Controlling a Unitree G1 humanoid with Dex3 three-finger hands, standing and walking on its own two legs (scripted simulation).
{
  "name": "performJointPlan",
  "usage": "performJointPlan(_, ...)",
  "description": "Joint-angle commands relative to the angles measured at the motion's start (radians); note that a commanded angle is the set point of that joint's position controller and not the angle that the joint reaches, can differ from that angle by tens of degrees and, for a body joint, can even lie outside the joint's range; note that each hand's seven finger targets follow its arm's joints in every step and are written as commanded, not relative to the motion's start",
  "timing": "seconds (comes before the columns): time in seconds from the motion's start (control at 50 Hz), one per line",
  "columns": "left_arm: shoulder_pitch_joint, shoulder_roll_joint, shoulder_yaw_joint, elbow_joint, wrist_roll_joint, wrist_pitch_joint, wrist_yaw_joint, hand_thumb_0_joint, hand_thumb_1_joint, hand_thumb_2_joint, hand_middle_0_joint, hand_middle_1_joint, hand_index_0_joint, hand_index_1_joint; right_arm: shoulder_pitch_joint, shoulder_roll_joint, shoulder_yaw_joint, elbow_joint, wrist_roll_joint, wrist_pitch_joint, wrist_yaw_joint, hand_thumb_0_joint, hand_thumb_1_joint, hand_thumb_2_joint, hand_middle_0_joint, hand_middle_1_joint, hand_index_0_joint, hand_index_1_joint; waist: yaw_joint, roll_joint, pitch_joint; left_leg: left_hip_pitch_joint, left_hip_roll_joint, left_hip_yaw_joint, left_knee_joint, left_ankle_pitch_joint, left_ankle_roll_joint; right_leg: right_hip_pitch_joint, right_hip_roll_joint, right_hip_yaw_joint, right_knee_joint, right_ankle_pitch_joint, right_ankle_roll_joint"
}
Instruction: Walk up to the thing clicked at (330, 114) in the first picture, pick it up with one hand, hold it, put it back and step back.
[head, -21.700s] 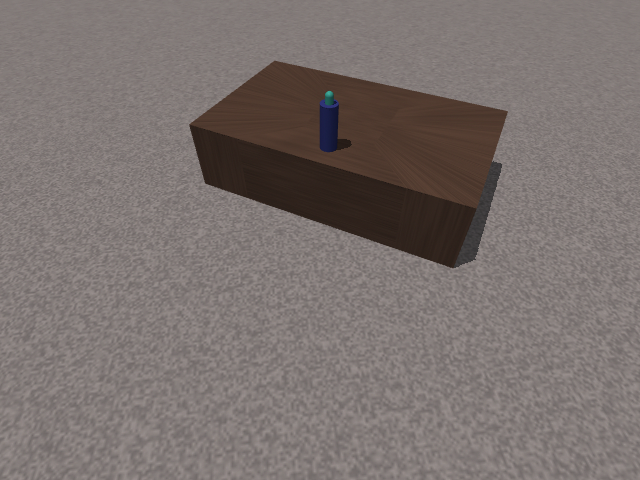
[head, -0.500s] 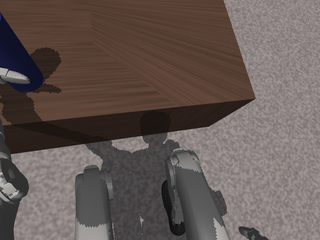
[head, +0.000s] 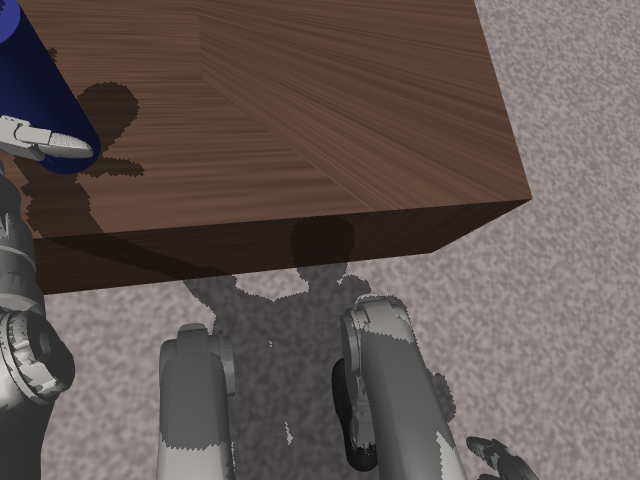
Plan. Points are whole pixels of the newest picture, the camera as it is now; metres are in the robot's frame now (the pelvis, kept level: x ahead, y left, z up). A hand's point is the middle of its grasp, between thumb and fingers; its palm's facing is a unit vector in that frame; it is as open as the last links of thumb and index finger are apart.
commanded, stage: close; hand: left
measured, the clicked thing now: (16, 79) +0.55 +0.25 +0.03
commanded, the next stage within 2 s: settle in 0.40 s
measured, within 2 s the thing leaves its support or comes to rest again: leaves its support in 0.94 s
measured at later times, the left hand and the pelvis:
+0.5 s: hand (25, 84) +0.55 +0.24 +0.02, palm faces +0.25 -0.97 -0.02, open 10.6 cm; pelvis -0.01 +0.00 -0.01, yaw +0 degrees
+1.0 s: hand (32, 76) +0.55 +0.23 +0.02, palm faces +0.24 -0.97 -0.06, open 10.3 cm; pelvis +0.00 +0.01 +0.03, yaw +0 degrees
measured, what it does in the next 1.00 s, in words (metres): stands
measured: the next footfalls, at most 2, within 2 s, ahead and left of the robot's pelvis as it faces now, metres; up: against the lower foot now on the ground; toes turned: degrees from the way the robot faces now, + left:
none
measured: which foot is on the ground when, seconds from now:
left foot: down 0.00-1.00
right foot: down 0.00-1.00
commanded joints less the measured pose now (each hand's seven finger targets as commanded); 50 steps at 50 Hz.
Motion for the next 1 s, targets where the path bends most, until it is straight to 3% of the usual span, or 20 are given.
performJointPlan(0.0, -0.403, 0.178, -0.03, -0.175, 0.007, -0.056, 0.004, 0.0, -0.423, 0.299, -0.49, -0.454, -0.513, -0.433, 0.216, -0.22, -0.071, -0.018, -0.002, -0.001, -0.011, 0.0, -0.895, -0.89, 0.2, 0.3, 0.2, 0.3, -0.037, 0.203, -0.649, 0.4, 0.03, 0.094, -0.268, 0.164, 0.066, 0.407, 0.012, -0.088, -0.204, 0.149, -0.097)
performJointPlan(0.06, -0.404, 0.151, -0.053, -0.162, 0.009, -0.055, 0.006, 0.0, -0.36, 0.362, -0.563, -0.524, -0.584, -0.504, 0.21, -0.216, -0.071, -0.023, -0.001, 0.0, -0.011, 0.0, -0.898, -0.891, 0.2, 0.3, 0.2, 0.3, -0.041, 0.2, -0.632, 0.393, 0.029, 0.089, -0.275, 0.142, 0.066, 0.382, 0.012, -0.088, -0.204, 0.127, -0.099)
performJointPlan(0.08, -0.398, 0.163, -0.037, -0.166, 0.01, -0.054, 0.009, 0.0, -0.317, 0.377, -0.584, -0.539, -0.606, -0.518, 0.211, -0.219, -0.073, -0.02, 0.001, -0.001, -0.011, 0.0, -0.894, -0.889, 0.2, 0.299, 0.2, 0.299, -0.031, 0.219, -0.615, 0.41, 0.031, 0.085, -0.283, 0.136, 0.063, 0.356, 0.008, -0.091, -0.2, 0.121, -0.1)
performJointPlan(0.1, -0.394, 0.166, -0.045, -0.13, 0.017, -0.051, 0.015, 0.0, -0.295, 0.399, -0.605, -0.563, -0.629, -0.541, 0.19, -0.229, -0.076, -0.043, 0.0, -0.002, -0.01, 0.0, -0.893, -0.889, 0.2, 0.299, 0.2, 0.299, -0.048, 0.193, -0.601, 0.39, 0.032, 0.081, -0.281, 0.108, 0.066, 0.361, 0.012, -0.094, -0.203, 0.095, -0.096)
performJointPlan(0.2, -0.413, 0.132, -0.079, -0.14, 0.018, -0.055, 0.023, 0.0, -0.121, 0.495, -0.708, -0.659, -0.734, -0.632, 0.203, -0.226, -0.076, -0.022, 0.001, -0.002, -0.011, 0.0, -0.881, -0.885, 0.2, 0.299, 0.2, 0.299, -0.046, 0.208, -0.587, 0.388, 0.03, 0.077, -0.284, 0.086, 0.064, 0.326, 0.009, -0.092, -0.198, 0.088, -0.1)
performJointPlan(0.26, -0.424, 0.14, -0.073, -0.121, 0.016, -0.061, 0.03, 0.0, -0.058, 0.555, -0.773, -0.726, -0.799, -0.699, 0.197, -0.228, -0.073, -0.029, 0.0, -0.003, -0.011, 0.0, -0.878, -0.885, 0.2, 0.299, 0.2, 0.299, -0.052, 0.171, -0.584, 0.343, 0.026, 0.085, -0.263, 0.078, 0.07, 0.344, 0.01, -0.091, -0.198, 0.083, -0.095)
performJointPlan(0.3, -0.418, 0.122, -0.085, -0.091, 0.019, -0.059, 0.028, 0.0, 0.0, 0.614, -0.829, -0.787, -0.857, -0.759, 0.209, -0.222, -0.068, -0.018, -0.002, -0.001, -0.009, 0.0, -0.875, -0.884, 0.2, 0.299, 0.2, 0.299, -0.06, 0.166, -0.577, 0.331, 0.024, 0.089, -0.256, 0.086, 0.071, 0.347, 0.01, -0.09, -0.197, 0.09, -0.095)
performJointPlan(0.38, -0.422, 0.139, -0.078, -0.075, 0.03, -0.06, 0.031, 0.0, 0.154, 0.741, -0.944, -0.906, -0.973, -0.877, 0.21, -0.23, -0.067, -0.013, -0.005, 0.001, -0.008, 0.0, -0.866, -0.882, 0.2, 0.299, 0.2, 0.299, -0.047, 0.183, -0.558, 0.35, 0.026, 0.081, -0.257, 0.088, 0.065, 0.307, 0.007, -0.094, -0.182, 0.087, -0.098)
performJointPlan(0.48, -0.453, 0.114, -0.086, -0.034, 0.026, -0.06, 0.035, 0.0, 0.253, 0.945, -1.109, -1.108, -1.137, -1.084, 0.201, -0.236, -0.062, -0.015, -0.005, 0.004, -0.003, 0.0, -0.867, -0.883, 0.2, 0.299, 0.2, 0.299, -0.071, 0.171, -0.525, 0.331, 0.026, 0.067, -0.257, 0.048, 0.065, 0.274, 0.003, -0.101, -0.169, 0.059, -0.097)
performJointPlan(0.54, -0.458, 0.158, -0.071, -0.04, 0.032, -0.058, 0.047, 0.0, 0.286, 1.075, -1.098, -1.191, -1.118, -1.182, 0.193, -0.24, -0.066, -0.04, -0.006, 0.007, -0.004, 0.0, -0.867, -0.888, 0.201, 0.3, 0.201, 0.3, -0.057, 0.147, -0.548, 0.287, 0.019, 0.091, -0.251, 0.004, 0.075, 0.322, 0.008, -0.092, -0.197, 0.02, -0.092)
performJointPlan(0.56, -0.458, 0.141, -0.08, -0.039, 0.035, -0.053, 0.047, 0.0, 0.322, 1.09, -1.109, -1.206, -1.132, -1.194, 0.202, -0.236, -0.064, -0.028, -0.007, 0.007, -0.005, 0.0, -0.868, -0.888, 0.201, 0.3, 0.201, 0.3, -0.059, 0.158, -0.551, 0.307, 0.019, 0.083, -0.26, 0.002, 0.072, 0.317, 0.006, -0.094, -0.193, 0.021, -0.093)
performJointPlan(0.68, -0.505, 0.169, -0.074, -0.161, 0.03, -0.035, 0.048, 0.0, 0.329, 1.115, -1.139, -1.23, -1.156, -1.223, 0.211, -0.233, -0.069, -0.027, 0.004, 0.015, -0.013, 0.0, -0.872, -0.89, 0.201, 0.3, 0.201, 0.3, -0.041, 0.219, -0.634, 0.395, 0.021, 0.076, -0.285, 0.077, 0.063, 0.339, 0.002, -0.093, -0.182, 0.084, -0.099)
performJointPlan(0.76, -0.534, 0.213, -0.055, -0.291, 0.017, -0.016, 0.054, 0.0, 0.226, 1.084, -1.154, -1.235, -1.172, -1.228, 0.219, -0.229, -0.077, -0.039, 0.01, 0.017, -0.023, 0.0, -0.873, -0.89, 0.201, 0.3, 0.201, 0.3, -0.024, 0.253, -0.748, 0.478, 0.024, 0.087, -0.297, 0.158, 0.063, 0.423, 0.002, -0.08, -0.205, 0.151, -0.101)
performJointPlan(0.78, -0.567, 0.214, -0.069, -0.345, 0.017, -0.013, 0.055, 0.0, 0.231, 1.073, -1.147, -1.222, -1.166, -1.215, 0.222, -0.227, -0.078, -0.04, 0.011, 0.019, -0.026, 0.0, -0.874, -0.89, 0.201, 0.3, 0.2, 0.3, -0.026, 0.273, -0.775, 0.499, 0.023, 0.085, -0.307, 0.17, 0.062, 0.436, 0.0, -0.079, -0.209, 0.162, -0.102)
performJointPlan(0.82, -0.563, 0.243, -0.045, -0.4, 0.008, -0.002, 0.061, 0.0, 0.217, 1.071, -1.145, -1.223, -1.162, -1.217, 0.23, -0.223, -0.079, -0.045, 0.017, 0.019, -0.032, 0.0, -0.878, -0.892, 0.201, 0.3, 0.2, 0.3, -0.012, 0.292, -0.834, 0.566, 0.026, 0.079, -0.325, 0.227, 0.059, 0.469, -0.001, -0.077, -0.22, 0.199, -0.104)
performJointPlan(0.88, -0.578, 0.248, -0.051, -0.505, -0.001, 0.006, 0.062, 0.0, 0.24, 1.079, -1.134, -1.22, -1.151, -1.213, 0.233, -0.219, -0.086, -0.05, 0.027, 0.018, -0.041, 0.0, -0.882, -0.894, 0.201, 0.3, 0.2, 0.3, 0.0, 0.364, -0.883, 0.704, 0.035, 0.052, -0.379, 0.29, 0.049, 0.457, -0.004, -0.079, -0.239, 0.229, -0.111)
performJointPlan(0.92, -0.589, 0.269, -0.033, -0.563, -0.016, 0.011, 0.068, 0.0, 0.235, 1.075, -1.13, -1.215, -1.146, -1.21, 0.229, -0.214, -0.085, -0.059, 0.031, 0.016, -0.048, 0.0, -0.885, -0.895, 0.2, 0.3, 0.2, 0.3, -0.003, 0.358, -0.901, 0.711, 0.034, 0.06, -0.384, 0.325, 0.055, 0.51, 0.0, -0.072, -0.265, 0.257, -0.11)
performJointPlan(0.98, -0.524, 0.282, -0.016, -0.604, -0.034, 0.017, 0.071, 0.0, 0.169, 1.097, -1.133, -1.24, -1.147, -1.239, 0.25, -0.198, -0.083, -0.019, 0.035, 0.016, -0.052, 0.0, -0.898, -0.899, 0.2, 0.3, 0.2, 0.3, 0.001, 0.348, -0.84, 0.711, 0.039, 0.061, -0.415, 0.321, 0.061, 0.52, 0.008, -0.066, -0.305, 0.239, -0.112)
